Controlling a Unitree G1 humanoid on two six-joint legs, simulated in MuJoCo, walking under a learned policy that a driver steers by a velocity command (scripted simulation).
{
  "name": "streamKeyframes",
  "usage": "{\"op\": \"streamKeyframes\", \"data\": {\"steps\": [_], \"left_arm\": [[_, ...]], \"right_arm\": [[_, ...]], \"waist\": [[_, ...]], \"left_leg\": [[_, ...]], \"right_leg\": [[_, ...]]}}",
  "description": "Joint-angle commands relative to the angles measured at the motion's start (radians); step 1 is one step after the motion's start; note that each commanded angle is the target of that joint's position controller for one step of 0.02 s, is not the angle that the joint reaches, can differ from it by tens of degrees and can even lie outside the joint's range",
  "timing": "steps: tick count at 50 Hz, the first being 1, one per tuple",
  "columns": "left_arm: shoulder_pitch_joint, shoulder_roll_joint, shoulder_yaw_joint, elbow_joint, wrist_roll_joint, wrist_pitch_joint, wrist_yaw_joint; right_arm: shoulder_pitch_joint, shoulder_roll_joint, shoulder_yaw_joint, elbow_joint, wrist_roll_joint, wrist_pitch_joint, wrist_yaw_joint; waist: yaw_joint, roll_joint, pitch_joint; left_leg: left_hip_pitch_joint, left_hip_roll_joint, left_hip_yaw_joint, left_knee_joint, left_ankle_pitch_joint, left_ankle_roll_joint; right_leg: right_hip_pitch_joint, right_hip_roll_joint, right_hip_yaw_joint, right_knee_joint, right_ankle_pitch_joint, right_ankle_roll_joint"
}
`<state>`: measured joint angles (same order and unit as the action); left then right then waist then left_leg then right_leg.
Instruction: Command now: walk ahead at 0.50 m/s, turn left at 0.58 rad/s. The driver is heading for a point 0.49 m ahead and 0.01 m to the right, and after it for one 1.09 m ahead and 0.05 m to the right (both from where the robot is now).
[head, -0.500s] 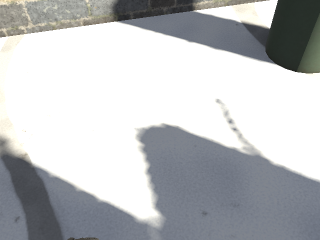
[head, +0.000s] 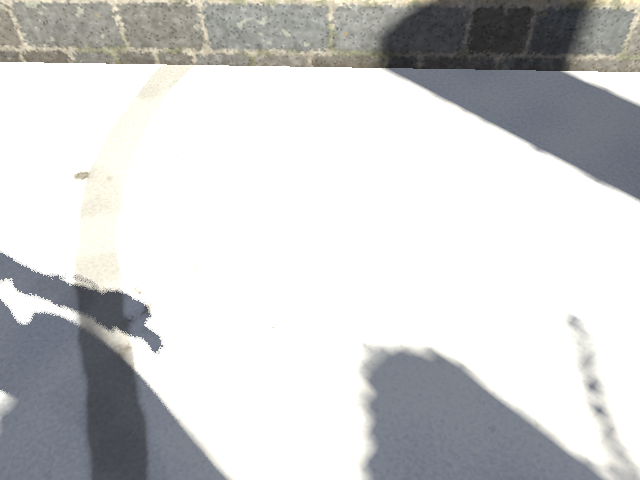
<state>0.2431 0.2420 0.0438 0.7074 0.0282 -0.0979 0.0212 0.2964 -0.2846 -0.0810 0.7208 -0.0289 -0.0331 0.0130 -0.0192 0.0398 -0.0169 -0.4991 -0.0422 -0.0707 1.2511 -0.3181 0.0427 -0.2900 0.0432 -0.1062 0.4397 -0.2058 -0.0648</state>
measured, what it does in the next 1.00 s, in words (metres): walks ahead: left foot, then right foot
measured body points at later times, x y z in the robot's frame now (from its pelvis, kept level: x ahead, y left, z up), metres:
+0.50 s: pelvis +0.28 +0.08 +0.00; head +0.30 +0.09 +0.45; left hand +0.28 +0.34 -0.14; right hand +0.44 -0.15 -0.11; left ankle +0.29 +0.14 -0.74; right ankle +0.23 -0.08 -0.64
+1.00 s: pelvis +0.57 +0.07 -0.01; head +0.60 +0.07 +0.44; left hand +0.70 +0.34 -0.13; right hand +0.62 -0.19 -0.14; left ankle +0.43 +0.19 -0.62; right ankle +0.62 +0.03 -0.74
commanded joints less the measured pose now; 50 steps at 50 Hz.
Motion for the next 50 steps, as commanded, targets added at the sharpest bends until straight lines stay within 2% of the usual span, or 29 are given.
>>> {"op": "streamKeyframes", "data": {"steps": [1, 4, 9, 12, 14, 15, 16, 17, 18, 19, 20, 21, 22, 23, 25, 26, 28, 32, 35, 38, 41, 43, 44, 45, 46, 47, 48, 49, 50], "left_arm": [[0.059, 0.066, 0.013, -0.019, -0.009, -0.038, -0.003], [0.091, 0.094, 0.021, 0.016, -0.001, -0.032, -0.017], [0.138, 0.121, 0.024, 0.063, -0.009, -0.024, -0.022], [0.181, 0.156, 0.031, 0.095, -0.009, -0.01, -0.017], [0.205, 0.175, 0.033, 0.115, -0.008, 0.005, -0.009], [0.213, 0.197, 0.036, 0.125, -0.004, 0.015, -0.005], [0.212, 0.211, 0.037, 0.127, -0.004, 0.026, -0.002], [0.208, 0.201, 0.032, 0.117, -0.004, 0.032, -0.001], [0.28, 0.079, 0.002, 0.073, -0.015, 0.029, -0.012], [0.269, 0.107, 0.011, 0.039, -0.019, 0.029, -0.022], [0.121, 0.145, 0.025, 0.007, -0.013, 0.032, -0.022], [0.074, 0.105, 0.011, -0.007, -0.026, 0.022, -0.026], [0.085, 0.083, 0.006, 0.004, -0.026, 0.024, -0.028], [0.131, 0.08, 0.007, 0.022, -0.011, 0.039, -0.032], [0.194, 0.078, 0.012, 0.063, 0.002, 0.072, -0.043], [0.185, 0.066, 0.01, 0.064, -0.003, 0.076, -0.046], [0.11, 0.055, 0.011, 0.047, -0.004, 0.079, -0.05], [-0.005, 0.053, 0.01, 0.028, -0.008, 0.078, -0.051], [-0.101, 0.036, -0.003, 0.007, -0.006, 0.077, -0.069], [-0.195, 0.029, -0.008, -0.036, 0.004, 0.073, -0.084], [-0.146, 0.049, 0.001, -0.038, 0.007, 0.074, -0.078], [0.017, 0.086, 0.021, -0.001, 0.011, 0.069, -0.067], [0.165, 0.121, 0.041, 0.042, 0.021, 0.061, -0.058], [0.276, 0.218, 0.071, 0.06, 0.024, 0.06, -0.042], [0.21, 0.297, 0.093, 0.039, 0.0, 0.07, -0.037], [0.197, 0.261, 0.09, 0.036, -0.026, 0.077, -0.035], [0.156, 0.222, 0.078, 0.041, -0.024, 0.079, -0.025], [0.125, 0.173, 0.064, 0.05, -0.02, 0.078, -0.025], [0.096, 0.15, 0.056, 0.049, -0.025, 0.072, -0.023]], "right_arm": [[0.023, -0.011, 0.003, -0.074, -0.017, 0.014, 0.021], [-0.07, -0.014, 0.009, -0.097, -0.019, 0.027, 0.033], [-0.25, 0.001, 0.029, -0.148, -0.01, 0.016, 0.051], [-0.308, -0.007, 0.029, -0.171, -0.012, 0.017, 0.063], [-0.292, -0.018, 0.023, -0.18, -0.019, 0.019, 0.059], [-0.234, -0.028, 0.015, -0.171, -0.023, 0.017, 0.053], [-0.109, -0.045, 0.005, -0.137, -0.029, 0.008, 0.046], [0.072, -0.075, -0.014, -0.078, -0.04, -0.002, 0.032], [0.144, -0.16, -0.031, -0.073, -0.051, -0.011, 0.011], [0.159, -0.217, -0.045, -0.099, -0.012, -0.005, -0.004], [0.13, -0.186, -0.041, -0.087, 0.001, 0.001, -0.019], [0.087, -0.138, -0.025, -0.064, 0.001, -0.008, -0.027], [0.068, -0.099, -0.011, -0.038, 0.004, -0.019, -0.025], [0.038, -0.066, 0.002, -0.031, 0.011, -0.031, -0.023], [0.024, -0.029, 0.016, -0.023, 0.012, -0.053, -0.018], [0.034, -0.035, 0.016, -0.012, 0.012, -0.06, -0.016], [0.057, -0.054, 0.011, 0.011, 0.012, -0.069, -0.012], [0.082, -0.055, 0.012, 0.042, 0.014, -0.074, -0.015], [0.105, -0.064, 0.011, 0.069, 0.015, -0.075, -0.023], [0.162, -0.061, 0.016, 0.106, 0.01, -0.067, -0.034], [0.149, -0.108, 0.011, 0.121, 0.005, -0.058, -0.049], [0.123, -0.144, 0.004, 0.122, -0.003, -0.043, -0.057], [0.103, -0.152, 0.004, 0.112, 0.001, -0.038, -0.056], [0.115, -0.104, 0.018, 0.077, 0.002, -0.042, -0.051], [0.129, -0.038, 0.029, 0.008, 0.021, -0.051, -0.027], [0.017, -0.091, 0.025, -0.005, 0.0, -0.06, -0.021], [-0.03, -0.08, 0.031, -0.027, 0.014, -0.075, -0.015], [-0.02, -0.074, 0.033, -0.022, 0.015, -0.081, -0.015], [-0.019, -0.069, 0.034, -0.024, 0.0, -0.066, -0.015]], "waist": [[-0.01, -0.127, 0.0], [0.001, -0.142, 0.028], [0.041, -0.111, 0.062], [0.059, -0.107, 0.078], [0.043, -0.124, 0.058], [0.012, -0.141, 0.023], [-0.044, -0.142, -0.039], [-0.124, -0.094, -0.131], [-0.098, 0.092, -0.268], [-0.104, 0.168, -0.367], [-0.119, 0.014, -0.25], [-0.088, 0.011, -0.121], [-0.032, -0.034, -0.047], [0.017, -0.018, -0.021], [0.046, 0.012, -0.01], [0.052, 0.013, -0.002], [0.045, 0.008, 0.048], [0.026, 0.02, 0.089], [-0.007, 0.032, 0.11], [-0.041, 0.015, 0.124], [-0.004, 0.049, 0.069], [0.072, 0.069, -0.022], [0.147, 0.03, -0.102], [0.178, -0.093, -0.204], [0.093, -0.341, -0.275], [0.139, -0.117, -0.216], [0.109, -0.071, -0.097], [0.056, 0.005, -0.014], [0.022, 0.012, 0.019]], "left_leg": [[-0.193, 0.057, -0.014, -0.04, 0.026, -0.013], [-0.236, 0.092, 0.016, -0.129, 0.122, -0.014], [-0.166, 0.104, 0.096, -0.447, 0.324, 0.02], [-0.113, 0.08, 0.156, -0.567, 0.27, 0.062], [-0.039, 0.02, 0.194, -0.605, 0.141, 0.097], [0.037, -0.019, 0.202, -0.617, 0.08, 0.12], [0.185, -0.056, 0.195, -0.654, 0.056, 0.144], [0.439, -0.048, 0.143, -0.704, 0.077, 0.173], [0.74, 0.254, -0.259, -0.743, -0.024, 0.247], [0.819, 0.476, -0.762, -0.928, 0.083, 0.367], [0.758, 0.422, -0.568, -0.921, 0.182, 0.322], [0.598, 0.394, -0.398, -0.927, 0.311, 0.288], [0.459, 0.336, -0.277, -0.955, 0.394, 0.228], [0.367, 0.295, -0.185, -0.984, 0.418, 0.188], [0.297, 0.258, -0.091, -1.042, 0.416, 0.16], [0.304, 0.25, -0.058, -1.067, 0.425, 0.159], [0.319, 0.249, -0.005, -1.112, 0.426, 0.149], [0.383, 0.223, 0.106, -1.13, 0.495, 0.104], [0.438, 0.226, 0.172, -1.138, 0.537, 0.087], [0.553, 0.255, 0.216, -1.09, 0.658, 0.078], [0.637, 0.276, 0.26, -0.924, 1.074, 0.054], [0.627, 0.284, 0.28, -0.661, 1.211, 0.053], [0.521, 0.262, 0.296, -0.431, 1.057, 0.044], [0.301, 0.206, 0.305, -0.108, 0.597, 0.025], [-0.131, -0.044, 0.185, 0.244, -0.218, -0.029], [-0.261, 0.028, 0.009, 0.259, -0.134, -0.014], [-0.268, 0.074, 0.01, 0.191, -0.044, -0.011], [-0.216, 0.108, 0.022, 0.089, -0.007, -0.016], [-0.164, 0.13, 0.018, 0.023, -0.006, -0.03]], "right_leg": [[0.133, -0.289, 0.245, -0.246, 0.234, -0.116], [0.132, -0.274, 0.129, -0.266, 0.335, -0.11], [0.164, -0.267, -0.008, -0.278, 0.374, -0.063], [0.264, -0.286, -0.059, -0.25, 0.451, -0.056], [0.332, -0.305, -0.095, -0.133, 0.76, -0.048], [0.351, -0.313, -0.109, -0.023, 0.912, -0.046], [0.318, -0.311, -0.127, 0.145, 0.944, -0.043], [0.177, -0.287, -0.146, 0.383, 0.788, -0.027], [-0.127, -0.216, -0.141, 0.714, 0.138, 0.008], [-0.353, -0.034, -0.019, 1.009, -0.36, 0.038], [-0.462, -0.088, 0.108, 1.032, -0.24, 0.025], [-0.458, -0.112, 0.12, 0.979, -0.17, 0.019], [-0.387, -0.138, 0.136, 0.882, -0.14, 0.019], [-0.316, -0.148, 0.149, 0.818, -0.133, 0.024], [-0.247, -0.134, 0.151, 0.774, -0.101, 0.032], [-0.27, -0.132, 0.164, 0.747, -0.07, 0.029], [-0.349, -0.134, 0.172, 0.69, 0.008, 0.036], [-0.418, -0.12, 0.152, 0.523, 0.168, 0.039], [-0.39, -0.115, 0.086, 0.365, 0.253, 0.025], [-0.392, -0.101, 0.017, 0.243, 0.218, -0.008], [-0.273, -0.019, -0.048, 0.194, 0.072, -0.066], [-0.094, 0.047, -0.054, 0.162, -0.028, -0.117], [0.116, 0.059, -0.01, 0.081, -0.014, -0.153], [0.349, -0.156, 0.266, 0.062, -0.088, -0.218], [0.595, -0.389, 0.862, -0.091, -0.025, -0.404], [0.571, -0.363, 0.806, -0.141, -0.014, -0.376], [0.439, -0.348, 0.669, -0.155, 0.056, -0.339], [0.3, -0.303, 0.575, -0.173, 0.173, -0.289], [0.207, -0.253, 0.498, -0.183, 0.247, -0.259]]}}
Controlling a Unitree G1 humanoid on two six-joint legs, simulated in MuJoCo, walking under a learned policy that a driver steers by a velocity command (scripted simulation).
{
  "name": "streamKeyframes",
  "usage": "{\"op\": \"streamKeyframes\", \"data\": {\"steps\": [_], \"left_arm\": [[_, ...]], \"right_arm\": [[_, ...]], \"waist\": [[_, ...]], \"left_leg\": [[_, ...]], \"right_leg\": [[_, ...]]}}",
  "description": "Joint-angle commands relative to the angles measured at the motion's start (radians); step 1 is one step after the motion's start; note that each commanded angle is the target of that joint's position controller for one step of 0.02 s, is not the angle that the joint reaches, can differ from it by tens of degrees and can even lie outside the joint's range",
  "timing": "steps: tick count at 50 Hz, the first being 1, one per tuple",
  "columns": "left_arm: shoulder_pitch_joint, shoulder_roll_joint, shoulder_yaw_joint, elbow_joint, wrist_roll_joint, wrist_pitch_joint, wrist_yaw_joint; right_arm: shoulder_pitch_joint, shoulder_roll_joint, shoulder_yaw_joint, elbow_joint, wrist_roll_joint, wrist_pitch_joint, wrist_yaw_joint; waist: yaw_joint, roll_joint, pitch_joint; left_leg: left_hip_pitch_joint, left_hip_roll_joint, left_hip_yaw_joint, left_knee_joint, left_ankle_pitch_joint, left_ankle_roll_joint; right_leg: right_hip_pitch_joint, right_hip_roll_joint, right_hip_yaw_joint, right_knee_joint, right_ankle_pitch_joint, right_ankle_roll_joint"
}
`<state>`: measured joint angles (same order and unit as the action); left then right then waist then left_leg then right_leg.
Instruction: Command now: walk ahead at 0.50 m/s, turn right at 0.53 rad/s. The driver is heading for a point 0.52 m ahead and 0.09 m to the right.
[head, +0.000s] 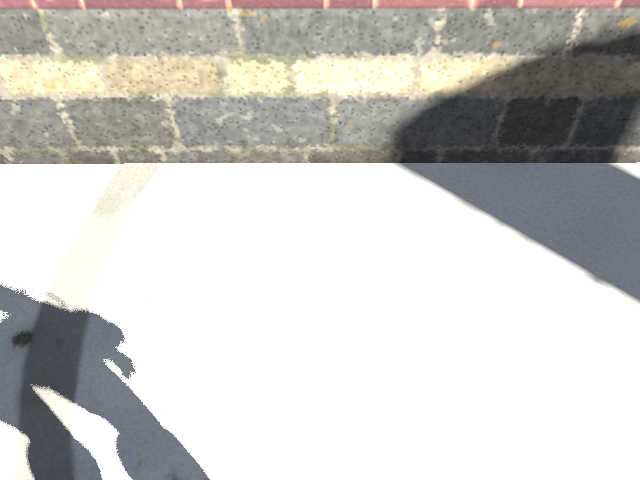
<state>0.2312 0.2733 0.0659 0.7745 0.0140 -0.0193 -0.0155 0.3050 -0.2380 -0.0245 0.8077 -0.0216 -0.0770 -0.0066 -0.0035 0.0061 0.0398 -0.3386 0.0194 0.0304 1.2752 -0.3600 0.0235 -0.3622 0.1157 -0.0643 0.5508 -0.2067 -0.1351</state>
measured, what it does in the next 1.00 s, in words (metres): walks ahead, turning right: left foot, then right foot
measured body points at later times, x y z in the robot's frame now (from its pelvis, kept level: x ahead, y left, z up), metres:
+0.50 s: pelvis +0.29 +0.03 +0.00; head +0.32 +0.04 +0.45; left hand +0.41 +0.30 -0.12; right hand +0.38 -0.26 -0.08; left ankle +0.38 +0.11 -0.73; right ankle +0.13 -0.03 -0.64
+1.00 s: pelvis +0.45 -0.05 +0.01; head +0.46 -0.07 +0.46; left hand +0.67 +0.10 -0.10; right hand +0.39 -0.30 -0.14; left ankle +0.45 +0.10 -0.67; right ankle +0.48 -0.15 -0.73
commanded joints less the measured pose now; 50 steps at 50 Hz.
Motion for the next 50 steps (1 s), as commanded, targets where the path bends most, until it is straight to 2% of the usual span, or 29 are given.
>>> {"op": "streamKeyframes", "data": {"steps": [1, 3, 5, 9, 14, 16, 18, 19, 20, 21, 22, 23, 24, 26, 27, 30, 33, 35, 38, 40, 41, 42, 43, 44, 45, 46, 47, 48, 50], "left_arm": [[0.081, 0.102, 0.027, -0.026, -0.012, -0.014, 0.014], [0.093, 0.115, 0.027, -0.022, -0.016, -0.033, 0.008], [0.119, 0.141, 0.033, -0.016, -0.014, -0.04, 0.008], [0.186, 0.145, 0.036, -0.005, -0.017, -0.037, 0.007], [0.25, 0.166, 0.043, -0.005, -0.002, -0.032, 0.016], [0.219, 0.181, 0.046, -0.019, 0.003, -0.033, 0.024], [0.153, 0.201, 0.05, -0.037, 0.006, -0.037, 0.023], [0.139, 0.19, 0.045, -0.037, -0.001, -0.043, 0.015], [0.15, 0.116, 0.023, -0.064, -0.01, -0.052, 0.006], [0.279, 0.04, 0.008, -0.094, -0.035, -0.05, 0.006], [0.254, 0.128, 0.014, -0.061, 0.004, -0.034, 0.015], [0.176, 0.14, 0.02, -0.061, 0.012, -0.028, 0.008], [0.13, 0.126, 0.017, -0.067, 0.013, -0.024, -0.002], [0.124, 0.104, 0.013, -0.066, 0.025, -0.002, -0.021], [0.126, 0.095, 0.011, -0.065, 0.026, 0.008, -0.027], [0.084, 0.066, 0.004, -0.085, 0.026, 0.017, -0.029], [0.02, 0.034, -0.013, -0.104, 0.021, 0.012, -0.03], [-0.036, 0.012, -0.028, -0.113, 0.017, 0.007, -0.036], [-0.079, 0.023, -0.032, -0.12, 0.019, 0.003, -0.031], [-0.048, 0.037, -0.028, -0.108, 0.025, -0.007, -0.022], [0.013, 0.043, -0.025, -0.082, 0.035, -0.019, -0.016], [0.07, 0.082, -0.016, -0.06, 0.05, -0.033, -0.008], [0.145, 0.154, -0.004, -0.066, 0.06, -0.043, 0.001], [0.146, 0.146, -0.005, -0.061, 0.007, -0.034, 0.017], [0.127, 0.103, -0.013, -0.058, -0.025, -0.02, 0.021], [0.069, 0.084, -0.022, -0.057, -0.02, -0.012, 0.028], [0.015, 0.054, -0.034, -0.056, -0.008, -0.005, 0.034], [-0.027, 0.04, -0.039, -0.057, -0.005, -0.003, 0.04], [-0.032, 0.044, -0.034, -0.047, 0.01, -0.004, 0.043]], "right_arm": [[0.004, -0.108, -0.018, -0.102, -0.021, 0.0, 0.007], [0.013, -0.097, -0.016, -0.106, -0.031, 0.033, 0.012], [-0.044, -0.09, -0.013, -0.129, -0.028, 0.043, 0.016], [-0.215, -0.084, -0.007, -0.178, -0.02, 0.041, 0.021], [-0.351, -0.096, -0.001, -0.224, -0.007, 0.022, 0.027], [-0.321, -0.117, -0.006, -0.225, -0.005, 0.013, 0.026], [-0.167, -0.154, -0.022, -0.181, -0.003, 0.004, 0.014], [-0.028, -0.184, -0.036, -0.144, -0.012, -0.009, 0.003], [0.137, -0.258, -0.054, -0.137, -0.033, -0.017, -0.016], [0.118, -0.345, -0.073, -0.148, -0.044, -0.004, -0.021], [0.06, -0.264, -0.066, -0.153, -0.025, 0.009, -0.018], [-0.001, -0.178, -0.046, -0.161, -0.017, 0.012, -0.015], [-0.034, -0.135, -0.034, -0.152, -0.014, 0.011, -0.01], [-0.024, -0.118, -0.029, -0.125, -0.007, 0.001, -0.01], [-0.01, -0.119, -0.03, -0.113, -0.002, -0.009, -0.006], [0.022, -0.128, -0.032, -0.08, 0.006, -0.034, 0.005], [0.007, -0.131, -0.031, -0.061, 0.004, -0.027, 0.01], [0.004, -0.135, -0.031, -0.051, 0.008, -0.018, 0.011], [0.05, -0.159, -0.039, -0.019, 0.014, -0.004, 0.01], [0.051, -0.171, -0.043, -0.006, 0.021, 0.006, 0.004], [0.051, -0.17, -0.043, 0.001, 0.025, 0.013, 0.0], [0.095, -0.154, -0.039, 0.007, 0.021, 0.015, -0.001], [0.153, -0.094, -0.021, -0.027, 0.013, 0.017, -0.004], [0.235, -0.047, -0.005, -0.004, 0.038, 0.044, -0.004], [0.182, -0.103, -0.018, 0.011, 0.02, 0.072, -0.005], [0.11, -0.104, -0.021, -0.003, 0.013, 0.08, -0.002], [0.074, -0.09, -0.018, 0.001, 0.007, 0.084, -0.004], [0.073, -0.085, -0.016, 0.009, 0.002, 0.091, -0.006], [0.117, -0.086, -0.018, 0.043, 0.004, 0.105, -0.017]], "waist": [[-0.02, 0.026, -0.04], [-0.034, -0.004, -0.047], [-0.024, -0.021, -0.029], [0.042, -0.063, -0.005], [0.101, -0.075, -0.009], [0.072, -0.082, -0.013], [-0.007, -0.083, -0.056], [-0.079, -0.028, -0.127], [-0.136, 0.084, -0.283], [-0.049, 0.332, -0.377], [-0.037, 0.188, -0.286], [-0.035, 0.077, -0.156], [-0.023, 0.034, -0.087], [-0.001, 0.107, -0.042], [0.004, 0.116, -0.042], [0.022, 0.091, -0.031], [0.027, 0.117, -0.039], [0.011, 0.132, -0.047], [-0.011, 0.13, -0.061], [0.006, 0.117, -0.066], [0.034, 0.079, -0.087], [0.045, 0.003, -0.133], [0.043, -0.173, -0.249], [0.028, -0.276, -0.393], [0.036, -0.158, -0.345], [0.025, -0.142, -0.223], [0.001, -0.105, -0.143], [-0.025, -0.116, -0.099], [-0.041, -0.114, -0.118]], "left_leg": [[-0.268, 0.077, -0.079, -0.042, 0.041, -0.025], [-0.25, 0.078, -0.059, -0.108, 0.047, -0.048], [-0.279, 0.081, -0.04, -0.201, 0.108, -0.067], [-0.322, 0.066, -0.032, -0.437, 0.29, -0.082], [-0.31, 0.019, -0.039, -0.62, 0.337, -0.065], [-0.22, 0.004, -0.06, -0.689, 0.296, -0.044], [0.014, -0.04, -0.047, -0.746, 0.209, -0.013], [0.208, -0.021, -0.061, -0.799, 0.216, 0.014], [0.44, 0.198, -0.282, -0.835, -0.01, 0.063], [0.634, 0.445, -0.766, -0.966, -0.083, 0.181], [0.536, 0.42, -0.828, -0.997, -0.229, 0.194], [0.399, 0.374, -0.655, -1.01, -0.215, 0.171], [0.302, 0.32, -0.501, -1.027, -0.076, 0.148], [0.207, 0.247, -0.3, -1.06, 0.124, 0.113], [0.193, 0.239, -0.252, -1.067, 0.206, 0.114], [0.193, 0.249, -0.131, -1.047, 0.683, 0.152], [0.184, 0.203, 0.003, -1.026, 0.851, 0.139], [0.152, 0.17, 0.066, -1.016, 0.851, 0.122], [0.199, 0.192, 0.051, -0.957, 0.84, 0.108], [0.229, 0.202, 0.031, -0.876, 0.809, 0.093], [0.225, 0.174, 0.044, -0.778, 0.768, 0.074], [0.179, 0.128, 0.069, -0.648, 0.635, 0.044], [0.023, 0.066, 0.114, -0.416, 0.153, 0.007], [-0.029, -0.036, 0.024, -0.255, -0.294, -0.006], [-0.055, -0.01, -0.04, -0.216, -0.303, -0.008], [-0.1, -0.006, -0.042, -0.212, -0.268, -0.009], [-0.1, 0.015, -0.051, -0.262, -0.208, -0.014], [-0.054, 0.027, -0.052, -0.321, -0.156, -0.022], [0.027, 0.003, -0.027, -0.359, -0.105, -0.023]], "right_leg": [[0.22, -0.287, 0.398, -0.311, 0.289, -0.171], [0.174, -0.245, 0.345, -0.325, 0.359, -0.169], [0.152, -0.22, 0.323, -0.346, 0.362, -0.16], [0.197, -0.183, 0.32, -0.334, 0.339, -0.111], [0.313, -0.214, 0.389, -0.251, 0.411, -0.094], [0.316, -0.235, 0.432, -0.213, 0.423, -0.07], [0.257, -0.217, 0.437, -0.097, 0.537, -0.03], [0.203, -0.153, 0.388, 0.089, 0.54, -0.004], [0.092, -0.089, 0.305, 0.376, 0.301, 0.021], [-0.206, 0.066, 0.19, 0.636, -0.364, 0.054], [-0.31, -0.031, 0.189, 0.733, -0.312, 0.043], [-0.307, -0.074, 0.177, 0.728, -0.209, 0.045], [-0.283, -0.106, 0.165, 0.684, -0.148, 0.053], [-0.235, -0.143, 0.147, 0.635, -0.119, 0.072], [-0.224, -0.145, 0.139, 0.632, -0.108, 0.077], [-0.246, -0.122, 0.141, 0.579, -0.081, 0.101], [-0.211, -0.114, 0.103, 0.387, 0.022, 0.117], [-0.112, -0.107, 0.057, 0.226, 0.101, 0.114], [-0.036, -0.097, 0.039, 0.099, 0.118, 0.1], [0.023, -0.092, 0.042, 0.002, 0.115, 0.072], [0.113, -0.077, 0.04, -0.093, 0.176, 0.056], [0.235, -0.126, 0.086, -0.128, 0.365, 0.039], [0.446, -0.395, 0.336, -0.043, 0.898, -0.024], [0.497, -0.534, 0.508, -0.067, 1.062, -0.194], [0.428, -0.477, 0.457, -0.116, 0.835, -0.193], [0.339, -0.434, 0.414, -0.175, 0.671, -0.168], [0.258, -0.391, 0.37, -0.22, 0.568, -0.13], [0.176, -0.352, 0.315, -0.25, 0.538, -0.098], [0.126, -0.312, 0.266, -0.268, 0.462, -0.069]]}}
